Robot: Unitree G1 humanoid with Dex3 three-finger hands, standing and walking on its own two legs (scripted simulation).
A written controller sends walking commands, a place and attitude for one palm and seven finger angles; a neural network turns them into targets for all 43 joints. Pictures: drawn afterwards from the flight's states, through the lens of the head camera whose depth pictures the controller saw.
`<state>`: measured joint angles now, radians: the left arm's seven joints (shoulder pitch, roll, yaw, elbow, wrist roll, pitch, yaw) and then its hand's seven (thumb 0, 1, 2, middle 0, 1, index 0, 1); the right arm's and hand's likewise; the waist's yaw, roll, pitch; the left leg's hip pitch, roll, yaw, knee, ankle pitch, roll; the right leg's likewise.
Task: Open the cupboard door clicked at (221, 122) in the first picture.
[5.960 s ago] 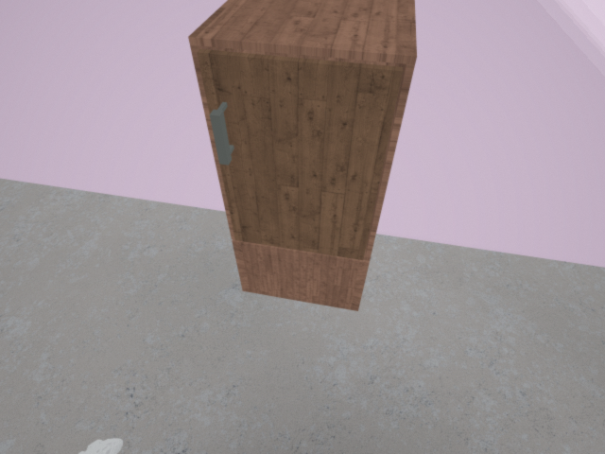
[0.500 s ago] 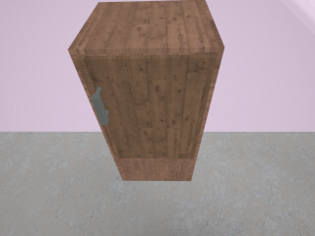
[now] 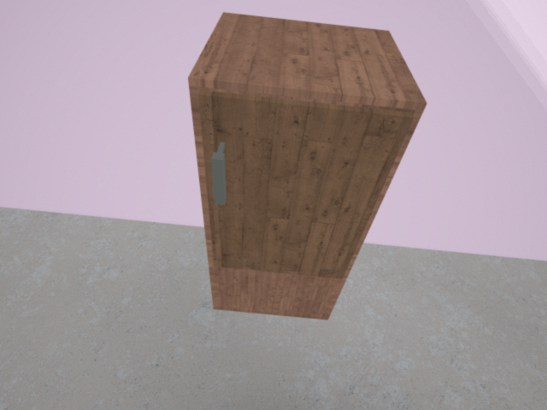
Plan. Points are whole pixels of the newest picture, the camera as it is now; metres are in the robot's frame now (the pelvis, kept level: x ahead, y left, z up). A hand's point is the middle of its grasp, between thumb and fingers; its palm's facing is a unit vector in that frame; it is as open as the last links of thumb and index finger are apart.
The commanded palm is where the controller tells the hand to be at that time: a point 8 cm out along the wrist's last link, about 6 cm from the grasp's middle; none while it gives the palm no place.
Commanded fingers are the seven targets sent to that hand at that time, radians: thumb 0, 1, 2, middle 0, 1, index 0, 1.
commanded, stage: come to a stop and stand still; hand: left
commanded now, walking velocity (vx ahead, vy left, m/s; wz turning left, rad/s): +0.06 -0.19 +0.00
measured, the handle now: (220, 173) +0.59 +0.15 -0.01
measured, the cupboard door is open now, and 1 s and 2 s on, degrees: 0 0 0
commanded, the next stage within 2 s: look again from close up in 0.78 s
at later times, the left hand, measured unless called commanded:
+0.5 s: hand out of the picture +0.03 +0.11 -0.18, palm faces +0.02 -0.97 -0.22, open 7.2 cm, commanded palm none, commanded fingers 0.00 0.90 0.90 -0.20 -0.30 -0.20 -0.30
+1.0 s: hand out of the picture -0.03 +0.08 -0.18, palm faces +0.02 -0.99 -0.16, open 7.4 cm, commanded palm none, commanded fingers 0.00 0.90 0.90 -0.20 -0.30 -0.20 -0.30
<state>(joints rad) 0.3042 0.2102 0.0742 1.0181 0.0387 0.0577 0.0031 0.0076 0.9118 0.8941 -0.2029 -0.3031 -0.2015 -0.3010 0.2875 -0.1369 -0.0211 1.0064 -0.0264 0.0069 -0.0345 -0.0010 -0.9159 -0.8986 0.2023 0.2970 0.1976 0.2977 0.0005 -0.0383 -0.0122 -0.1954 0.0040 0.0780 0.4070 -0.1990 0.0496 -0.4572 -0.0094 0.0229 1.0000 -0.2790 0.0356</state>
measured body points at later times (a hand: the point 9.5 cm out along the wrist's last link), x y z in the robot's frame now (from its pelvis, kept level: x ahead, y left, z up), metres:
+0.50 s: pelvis -0.01 -0.07 -0.01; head -0.02 -0.08 +0.44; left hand +0.03 +0.16 -0.16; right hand -0.08 -0.28 -0.17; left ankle +0.01 +0.06 -0.74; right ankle -0.01 -0.18 -0.75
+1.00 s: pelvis +0.00 -0.07 -0.01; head +0.02 -0.07 +0.44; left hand -0.03 +0.13 -0.17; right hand +0.00 -0.30 -0.17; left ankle +0.00 +0.06 -0.75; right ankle -0.01 -0.18 -0.75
